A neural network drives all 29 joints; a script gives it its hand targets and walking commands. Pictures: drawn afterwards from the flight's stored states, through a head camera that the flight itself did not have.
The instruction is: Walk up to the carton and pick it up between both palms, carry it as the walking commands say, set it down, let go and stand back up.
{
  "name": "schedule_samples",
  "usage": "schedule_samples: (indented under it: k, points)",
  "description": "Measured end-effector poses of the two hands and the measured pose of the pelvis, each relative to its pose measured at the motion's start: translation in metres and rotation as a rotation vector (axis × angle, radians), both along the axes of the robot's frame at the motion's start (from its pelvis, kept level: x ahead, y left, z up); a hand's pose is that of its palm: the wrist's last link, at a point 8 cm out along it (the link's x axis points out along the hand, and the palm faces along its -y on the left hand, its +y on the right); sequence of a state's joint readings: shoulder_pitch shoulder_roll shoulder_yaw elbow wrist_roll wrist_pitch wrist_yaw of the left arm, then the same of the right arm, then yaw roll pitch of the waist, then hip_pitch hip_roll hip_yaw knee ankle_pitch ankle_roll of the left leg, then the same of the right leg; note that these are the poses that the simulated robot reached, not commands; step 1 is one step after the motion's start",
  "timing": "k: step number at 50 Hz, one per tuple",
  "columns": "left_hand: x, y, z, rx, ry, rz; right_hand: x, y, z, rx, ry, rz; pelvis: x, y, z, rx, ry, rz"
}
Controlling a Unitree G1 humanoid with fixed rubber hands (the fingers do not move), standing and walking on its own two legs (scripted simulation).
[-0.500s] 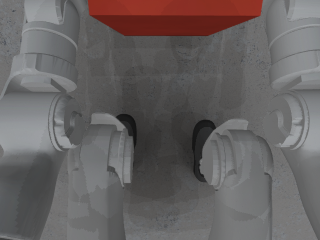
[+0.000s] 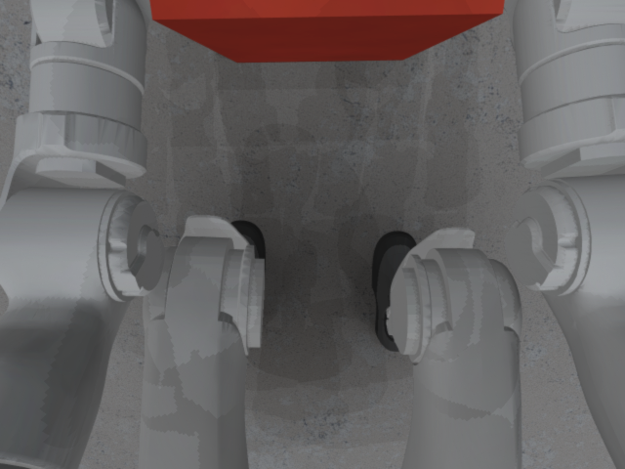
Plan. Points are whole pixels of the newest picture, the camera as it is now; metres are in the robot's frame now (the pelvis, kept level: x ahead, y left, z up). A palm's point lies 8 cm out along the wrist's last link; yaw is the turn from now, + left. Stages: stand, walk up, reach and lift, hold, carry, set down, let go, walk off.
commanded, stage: reach and lift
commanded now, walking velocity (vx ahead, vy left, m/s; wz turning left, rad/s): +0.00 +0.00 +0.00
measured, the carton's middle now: out of the picture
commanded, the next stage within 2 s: none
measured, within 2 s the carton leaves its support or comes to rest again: neither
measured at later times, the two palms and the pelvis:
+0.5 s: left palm out of the picture +0.56 +0.19 -0.11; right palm out of the picture +0.59 -0.12 -0.10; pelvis -0.01 +0.01 +0.04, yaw +0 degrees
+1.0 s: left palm out of the picture +0.54 +0.18 -0.05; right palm out of the picture +0.56 -0.13 -0.04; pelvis -0.03 +0.00 +0.08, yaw +0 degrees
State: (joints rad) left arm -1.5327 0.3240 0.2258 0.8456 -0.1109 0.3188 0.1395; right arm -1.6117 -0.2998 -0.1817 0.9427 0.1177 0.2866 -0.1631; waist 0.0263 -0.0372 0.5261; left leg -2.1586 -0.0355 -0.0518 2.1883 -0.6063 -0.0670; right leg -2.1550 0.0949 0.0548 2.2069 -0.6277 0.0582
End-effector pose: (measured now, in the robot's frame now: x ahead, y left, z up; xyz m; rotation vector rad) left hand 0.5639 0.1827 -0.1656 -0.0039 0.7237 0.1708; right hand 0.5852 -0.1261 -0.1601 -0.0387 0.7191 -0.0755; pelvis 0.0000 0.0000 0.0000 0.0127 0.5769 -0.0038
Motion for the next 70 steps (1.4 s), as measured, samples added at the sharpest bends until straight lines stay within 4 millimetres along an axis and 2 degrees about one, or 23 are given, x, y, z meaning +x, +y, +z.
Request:
schedule_samples:
  k: [10,25,43,53,62,70]
  points:
    - [0.001,0.005,0.034,-0.024,-0.04,0.021,-0.001,0.005,0.032,0.012,-0.038,-0.014,-0.007,0.004,0.016,-0.007,-0.016,0.006]
    - [-0.005,0.007,0.054,-0.017,-0.035,0.02,0.0,0.008,0.06,0.002,-0.034,-0.001,-0.008,0.007,0.04,-0.024,-0.005,0.011]
    - [-0.017,-0.006,0.102,-0.038,-0.058,0.012,-0.021,-0.007,0.102,0.039,-0.053,-0.042,-0.023,-0.002,0.072,-0.002,-0.025,0.009]
    - [-0.027,0.004,0.124,-0.032,-0.027,0.012,-0.03,0.003,0.122,0.025,-0.021,-0.025,-0.03,0.0,0.089,-0.004,-0.037,0.005]
    - [-0.031,0.014,0.155,-0.049,-0.05,0.03,-0.03,0.013,0.158,0.031,-0.044,-0.018,-0.032,0.008,0.107,-0.029,-0.072,0.019]
    - [-0.043,0.004,0.174,-0.041,-0.048,0.014,-0.04,0.003,0.185,0.012,-0.044,-0.009,-0.035,0.013,0.126,-0.05,-0.097,0.026]
